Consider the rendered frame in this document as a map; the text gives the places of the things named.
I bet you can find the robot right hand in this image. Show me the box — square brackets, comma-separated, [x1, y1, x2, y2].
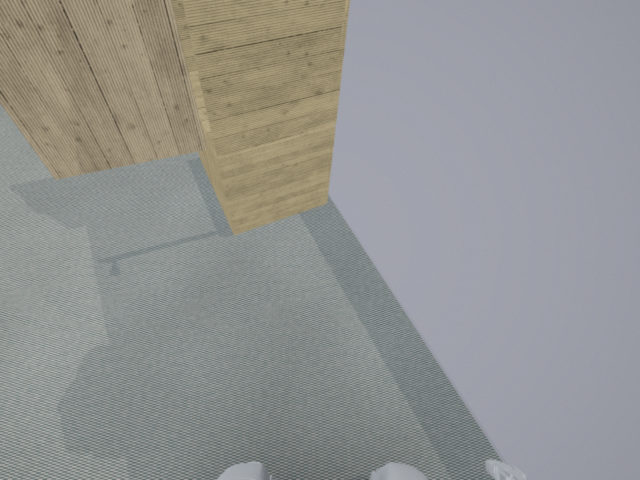
[485, 459, 526, 480]

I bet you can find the cupboard door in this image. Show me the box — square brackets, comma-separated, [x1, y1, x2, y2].
[0, 0, 207, 180]

